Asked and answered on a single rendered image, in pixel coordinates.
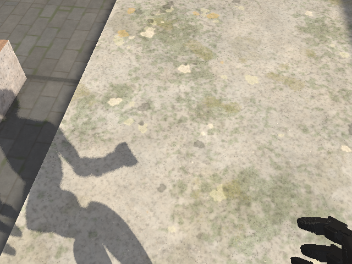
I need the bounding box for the right robot hand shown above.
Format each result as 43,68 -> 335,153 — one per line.
290,216 -> 352,264

